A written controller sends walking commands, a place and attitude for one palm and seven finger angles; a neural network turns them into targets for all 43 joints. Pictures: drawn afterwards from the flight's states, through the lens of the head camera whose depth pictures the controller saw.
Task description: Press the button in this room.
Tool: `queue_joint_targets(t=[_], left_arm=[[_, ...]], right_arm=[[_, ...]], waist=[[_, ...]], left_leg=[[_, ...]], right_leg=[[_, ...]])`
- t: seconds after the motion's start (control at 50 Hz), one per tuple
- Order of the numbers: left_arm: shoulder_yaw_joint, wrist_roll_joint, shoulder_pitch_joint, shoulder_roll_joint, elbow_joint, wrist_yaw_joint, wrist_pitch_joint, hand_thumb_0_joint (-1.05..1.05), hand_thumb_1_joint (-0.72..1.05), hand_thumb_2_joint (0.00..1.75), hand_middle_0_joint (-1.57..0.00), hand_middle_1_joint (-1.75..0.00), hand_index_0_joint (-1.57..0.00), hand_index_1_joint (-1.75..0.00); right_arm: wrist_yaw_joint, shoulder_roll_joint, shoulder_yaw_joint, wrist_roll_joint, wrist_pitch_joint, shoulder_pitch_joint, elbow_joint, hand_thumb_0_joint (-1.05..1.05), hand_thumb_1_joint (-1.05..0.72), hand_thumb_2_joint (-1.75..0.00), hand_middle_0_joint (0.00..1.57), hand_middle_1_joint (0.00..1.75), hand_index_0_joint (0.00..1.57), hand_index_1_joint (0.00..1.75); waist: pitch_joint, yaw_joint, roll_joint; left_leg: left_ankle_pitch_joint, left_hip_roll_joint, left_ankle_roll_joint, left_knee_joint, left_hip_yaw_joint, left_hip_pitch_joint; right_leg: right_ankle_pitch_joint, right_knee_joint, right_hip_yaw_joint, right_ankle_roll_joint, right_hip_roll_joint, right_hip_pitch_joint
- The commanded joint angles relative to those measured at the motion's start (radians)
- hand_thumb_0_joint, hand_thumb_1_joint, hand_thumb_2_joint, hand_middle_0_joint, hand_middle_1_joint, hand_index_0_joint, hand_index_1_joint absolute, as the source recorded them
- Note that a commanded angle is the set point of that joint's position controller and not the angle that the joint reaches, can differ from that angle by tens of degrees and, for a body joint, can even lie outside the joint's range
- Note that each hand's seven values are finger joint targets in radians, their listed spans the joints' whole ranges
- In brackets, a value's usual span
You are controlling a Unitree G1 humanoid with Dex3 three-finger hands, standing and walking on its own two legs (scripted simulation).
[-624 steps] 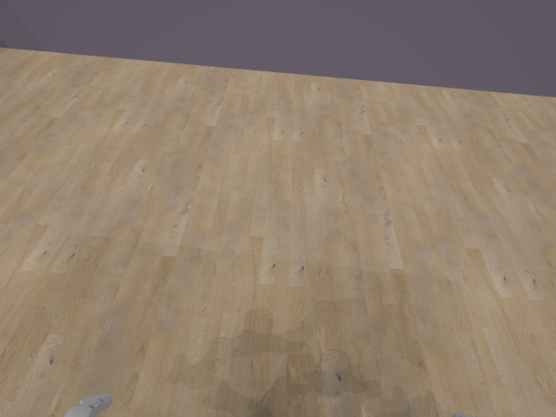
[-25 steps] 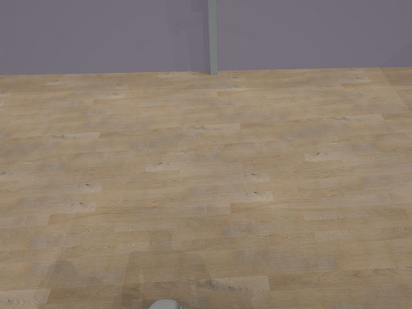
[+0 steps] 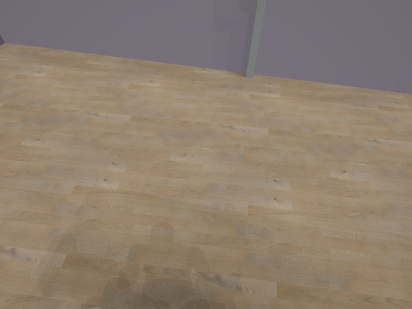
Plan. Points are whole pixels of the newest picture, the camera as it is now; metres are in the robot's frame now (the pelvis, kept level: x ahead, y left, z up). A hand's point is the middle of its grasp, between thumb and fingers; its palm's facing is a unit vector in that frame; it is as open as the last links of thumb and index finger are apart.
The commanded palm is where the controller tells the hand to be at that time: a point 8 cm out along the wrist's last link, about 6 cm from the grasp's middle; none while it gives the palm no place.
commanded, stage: turn or walk to find it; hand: left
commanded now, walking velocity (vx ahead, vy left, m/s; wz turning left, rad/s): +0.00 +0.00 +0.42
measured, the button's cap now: out of the picture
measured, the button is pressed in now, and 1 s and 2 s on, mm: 0 0 0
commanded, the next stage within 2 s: none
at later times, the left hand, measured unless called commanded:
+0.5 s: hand out of the picture -0.03 +0.16 -0.15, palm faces +0.28 -0.92 -0.27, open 7.3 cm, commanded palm none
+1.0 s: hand out of the picture -0.09 +0.22 -0.16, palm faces +0.45 -0.86 -0.25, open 7.4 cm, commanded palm none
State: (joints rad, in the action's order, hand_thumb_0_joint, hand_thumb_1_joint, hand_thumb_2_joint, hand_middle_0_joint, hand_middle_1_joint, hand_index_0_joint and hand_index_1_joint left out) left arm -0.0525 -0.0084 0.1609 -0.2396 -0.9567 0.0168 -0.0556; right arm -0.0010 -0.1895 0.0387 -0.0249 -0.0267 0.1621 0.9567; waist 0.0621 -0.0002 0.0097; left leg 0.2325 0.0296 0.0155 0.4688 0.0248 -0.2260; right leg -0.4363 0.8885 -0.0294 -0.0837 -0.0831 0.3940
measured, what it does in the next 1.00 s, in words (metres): steps on the spot, turning left: right foot, then left foot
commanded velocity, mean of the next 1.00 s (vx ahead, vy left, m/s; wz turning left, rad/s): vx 0.00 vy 0.00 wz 0.42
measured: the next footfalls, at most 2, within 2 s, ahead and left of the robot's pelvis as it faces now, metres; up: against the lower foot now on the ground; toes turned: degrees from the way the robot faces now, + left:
right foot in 0.10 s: +0.03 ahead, -0.13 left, +0.00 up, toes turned -2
left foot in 0.64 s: -0.06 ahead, +0.10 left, +0.00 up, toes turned +24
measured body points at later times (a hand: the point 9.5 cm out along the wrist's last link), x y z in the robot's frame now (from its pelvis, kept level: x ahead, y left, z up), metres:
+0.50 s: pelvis -0.03 -0.04 +0.00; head +0.00 -0.06 +0.45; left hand -0.05 +0.20 -0.13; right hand +0.06 -0.29 -0.16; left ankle -0.10 +0.11 -0.67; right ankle -0.01 -0.12 -0.74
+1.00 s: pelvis -0.07 -0.01 +0.00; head -0.05 +0.02 +0.45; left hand -0.12 +0.26 -0.14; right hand +0.10 -0.19 -0.14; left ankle -0.10 +0.08 -0.74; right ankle -0.03 -0.15 -0.68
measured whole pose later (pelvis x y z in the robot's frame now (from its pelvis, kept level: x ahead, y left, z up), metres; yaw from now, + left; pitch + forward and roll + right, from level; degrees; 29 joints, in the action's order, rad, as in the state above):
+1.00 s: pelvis -0.07 -0.01 +0.00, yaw +25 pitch +0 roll +0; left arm -0.06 -0.01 0.17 -0.24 -0.97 0.02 -0.06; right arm 0.00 -0.18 0.04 -0.02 -0.02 0.18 0.96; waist 0.05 0.00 0.02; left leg 0.21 0.04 0.05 0.44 0.01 -0.23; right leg -0.42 0.97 -0.02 -0.09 -0.09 0.42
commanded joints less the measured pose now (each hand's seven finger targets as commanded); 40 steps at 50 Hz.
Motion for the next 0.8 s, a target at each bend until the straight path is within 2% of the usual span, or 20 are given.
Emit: queue_joint_targets(t=[0.0,0.04,0.06,0.08,0.1,0.12,0.14,0.18,0.22,0.34,0.46,0.52,0.58,0.6,0.62,0.64,0.66,0.68,0.72,0.78], left_arm=[[-0.015,0.003,0.024,-0.059,0.081,0.003,0.034,0.00,0.90,0.90,-0.20,-0.30,-0.20,-0.30],[-0.020,0.003,0.091,-0.071,0.065,0.006,0.046,0.00,0.90,0.90,-0.20,-0.30,-0.20,-0.30],[-0.029,-0.004,0.132,-0.112,0.058,0.010,0.058,0.00,0.90,0.90,-0.20,-0.30,-0.20,-0.30],[-0.049,-0.021,0.148,-0.211,0.058,0.020,0.067,0.00,0.90,0.90,-0.20,-0.30,-0.20,-0.30],[-0.048,-0.013,0.145,-0.230,0.075,0.021,0.061,0.00,0.90,0.90,-0.20,-0.30,-0.20,-0.30],[-0.048,-0.009,0.092,-0.184,0.082,0.025,0.064,0.00,0.90,0.90,-0.20,-0.30,-0.20,-0.30],[-0.044,-0.009,0.029,-0.158,0.097,0.025,0.063,0.00,0.90,0.90,-0.20,-0.30,-0.20,-0.30],[-0.022,-0.005,-0.030,-0.111,0.115,0.017,0.065,0.00,0.90,0.90,-0.20,-0.30,-0.20,-0.30],[-0.018,-0.006,-0.014,-0.097,0.114,0.017,0.070,0.00,0.90,0.90,-0.20,-0.30,-0.20,-0.30],[-0.025,-0.012,0.077,-0.110,0.077,0.021,0.071,0.00,0.90,0.90,-0.20,-0.30,-0.20,-0.30],[-0.037,-0.023,0.141,-0.153,0.039,0.018,0.063,0.00,0.90,0.90,-0.20,-0.30,-0.20,-0.30],[-0.044,-0.024,0.138,-0.171,0.025,0.016,0.059,0.00,0.90,0.90,-0.20,-0.30,-0.20,-0.30],[-0.045,-0.015,0.101,-0.171,0.021,0.012,0.051,0.00,0.90,0.90,-0.20,-0.30,-0.20,-0.30],[-0.041,-0.007,0.091,-0.146,0.029,0.011,0.045,0.00,0.90,0.90,-0.20,-0.30,-0.20,-0.30],[-0.029,0.001,0.104,-0.083,0.059,0.005,0.036,0.00,0.90,0.90,-0.20,-0.30,-0.20,-0.30],[-0.011,-0.008,0.036,-0.062,0.088,0.008,0.026,0.00,0.90,0.90,-0.20,-0.30,-0.20,-0.30],[-0.016,-0.009,0.018,-0.079,0.084,0.006,0.019,0.00,0.90,0.90,-0.20,-0.30,-0.20,-0.30],[-0.019,-0.012,0.011,-0.070,0.067,0.007,0.012,0.00,0.90,0.90,-0.20,-0.30,-0.20,-0.30],[-0.028,-0.011,0.030,-0.092,0.042,-0.004,0.013,0.00,0.90,0.90,-0.20,-0.30,-0.20,-0.30],[-0.026,-0.010,0.062,-0.086,0.025,-0.007,0.017,0.00,0.90,0.90,-0.20,-0.30,-0.20,-0.30]], right_arm=[[0.012,-0.212,0.065,-0.002,0.007,0.027,-0.058,0.00,-0.90,-0.90,0.20,0.30,0.20,0.30],[0.010,-0.199,0.066,0.004,0.005,0.011,-0.067,0.00,-0.90,-0.90,0.20,0.30,0.20,0.30],[0.006,-0.165,0.063,0.012,0.007,0.020,-0.071,0.00,-0.90,-0.90,0.20,0.30,0.20,0.30],[0.001,-0.090,0.049,0.018,0.008,0.036,-0.091,0.00,-0.90,-0.90,0.20,0.30,0.20,0.30],[0.005,-0.129,0.060,0.011,-0.003,0.002,-0.106,0.00,-0.90,-0.90,0.20,0.30,0.20,0.30],[0.005,-0.142,0.065,0.003,-0.015,0.010,-0.084,0.00,-0.90,-0.90,0.20,0.30,0.20,0.30],[0.000,-0.142,0.070,0.002,-0.023,0.031,-0.061,0.00,-0.90,-0.90,0.20,0.30,0.20,0.30],[-0.012,-0.126,0.068,0.000,-0.031,0.084,-0.019,0.00,-0.90,-0.90,0.20,0.30,0.20,0.30],[-0.016,-0.114,0.066,0.001,-0.035,0.113,-0.004,0.00,-0.90,-0.90,0.20,0.30,0.20,0.30],[-0.014,-0.116,0.059,0.001,-0.039,0.058,-0.007,0.00,-0.90,-0.90,0.20,0.30,0.20,0.30],[-0.012,-0.087,0.038,0.011,-0.024,-0.021,-0.032,0.00,-0.90,-0.90,0.20,0.30,0.20,0.30],[-0.009,-0.087,0.032,0.019,-0.014,-0.014,-0.038,0.00,-0.90,-0.90,0.20,0.30,0.20,0.30],[-0.008,-0.104,0.032,0.017,0.000,0.054,-0.022,0.00,-0.90,-0.90,0.20,0.30,0.20,0.30],[-0.010,-0.141,0.041,0.016,0.010,0.097,-0.015,0.00,-0.90,-0.90,0.20,0.30,0.20,0.30],[-0.005,-0.243,0.064,0.006,0.018,0.117,-0.022,0.00,-0.90,-0.90,0.20,0.30,0.20,0.30],[0.003,-0.295,0.074,0.007,0.008,0.151,-0.013,0.00,-0.90,-0.90,0.20,0.30,0.20,0.30],[0.009,-0.280,0.068,0.003,0.005,0.127,-0.012,0.00,-0.90,-0.90,0.20,0.30,0.20,0.30],[0.018,-0.248,0.058,0.003,0.012,0.086,-0.018,0.00,-0.90,-0.90,0.20,0.30,0.20,0.30],[0.022,-0.208,0.042,0.004,0.011,-0.006,-0.046,0.00,-0.90,-0.90,0.20,0.30,0.20,0.30],[0.020,-0.201,0.042,0.009,0.021,0.005,-0.051,0.00,-0.90,-0.90,0.20,0.30,0.20,0.30]], waist=[[-0.081,-0.009,-0.188],[-0.117,0.029,-0.146],[-0.149,0.045,-0.037],[-0.147,0.050,0.267],[-0.119,0.066,0.265],[-0.091,0.042,0.235],[-0.047,0.016,0.208],[-0.015,-0.023,0.126],[-0.016,-0.024,0.146],[-0.013,0.015,0.142],[-0.054,0.056,0.164],[-0.085,0.051,0.193],[-0.113,-0.003,0.152],[-0.139,-0.031,0.024],[-0.129,-0.042,-0.271],[-0.101,-0.071,-0.301],[-0.077,-0.059,-0.199],[-0.063,-0.045,-0.270],[-0.012,-0.009,-0.217],[-0.050,0.001,-0.128]], left_leg=[[-0.428,-0.240,0.143,-0.075,0.271,0.035],[-0.336,-0.194,0.098,-0.007,0.260,-0.053],[-0.178,-0.132,0.043,0.080,0.207,-0.155],[0.194,0.016,-0.036,0.302,0.041,-0.352],[0.367,0.010,-0.043,0.498,0.044,-0.336],[0.325,-0.018,-0.039,0.617,0.093,-0.332],[0.269,-0.028,-0.042,0.697,0.086,-0.335],[0.153,-0.042,-0.059,0.768,0.051,-0.331],[0.094,-0.047,-0.074,0.780,0.028,-0.326],[0.115,-0.084,-0.098,0.690,0.008,-0.334],[0.228,-0.080,-0.085,0.407,-0.066,-0.232],[0.237,-0.072,-0.068,0.287,-0.095,-0.158],[0.042,-0.065,-0.051,0.038,-0.121,0.020],[-0.070,-0.111,-0.033,-0.084,-0.047,0.144],[-0.297,-0.349,0.064,-0.146,0.276,0.249],[-0.467,-0.451,0.158,-0.170,0.341,0.185],[-0.426,-0.448,0.185,-0.165,0.278,0.134],[-0.399,-0.374,0.155,-0.173,0.249,0.100],[-0.326,-0.298,0.125,-0.171,0.172,0.049],[-0.363,-0.256,0.119,-0.164,0.139,0.096]], right_leg=[[0.030,-0.206,-0.023,0.011,0.043,-0.070],[0.201,-0.424,-0.029,0.017,0.041,-0.239],[0.275,-0.538,0.045,0.035,-0.045,-0.380],[0.377,-0.582,0.304,0.124,-0.305,-0.482],[0.473,-0.598,0.352,0.222,-0.424,-0.330],[0.420,-0.609,0.289,0.239,-0.372,-0.264],[0.335,-0.621,0.236,0.227,-0.329,-0.211],[0.335,-0.596,0.089,0.178,-0.234,-0.191],[0.351,-0.602,0.025,0.156,-0.208,-0.198],[0.337,-0.611,0.026,0.191,-0.260,-0.256],[0.522,-0.543,-0.008,0.227,-0.294,-0.311],[0.561,-0.504,-0.014,0.232,-0.308,-0.312],[0.489,-0.397,-0.088,0.159,-0.276,-0.224],[0.378,-0.269,-0.132,0.108,-0.231,-0.129],[0.001,-0.064,-0.183,0.024,-0.088,0.126],[-0.214,0.084,-0.106,0.013,-0.042,0.169],[-0.169,0.160,-0.049,0.024,-0.058,0.153],[-0.113,0.184,-0.015,0.018,-0.057,0.161],[-0.001,0.239,-0.001,0.013,-0.046,0.158],[0.061,0.238,-0.004,-0.001,-0.028,0.149]])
